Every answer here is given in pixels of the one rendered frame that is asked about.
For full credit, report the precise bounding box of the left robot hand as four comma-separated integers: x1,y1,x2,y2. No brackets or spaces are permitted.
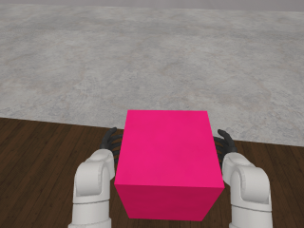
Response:
99,127,124,164

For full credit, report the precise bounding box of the left robot forearm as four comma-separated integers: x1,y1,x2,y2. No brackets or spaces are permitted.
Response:
67,148,115,228

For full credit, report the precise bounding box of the right robot hand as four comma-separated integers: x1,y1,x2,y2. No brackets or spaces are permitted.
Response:
213,129,238,168

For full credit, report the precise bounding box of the carton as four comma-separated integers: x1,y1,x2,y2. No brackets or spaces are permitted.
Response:
114,109,225,221

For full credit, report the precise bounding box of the right robot forearm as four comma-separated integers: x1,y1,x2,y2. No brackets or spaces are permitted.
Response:
221,152,273,228

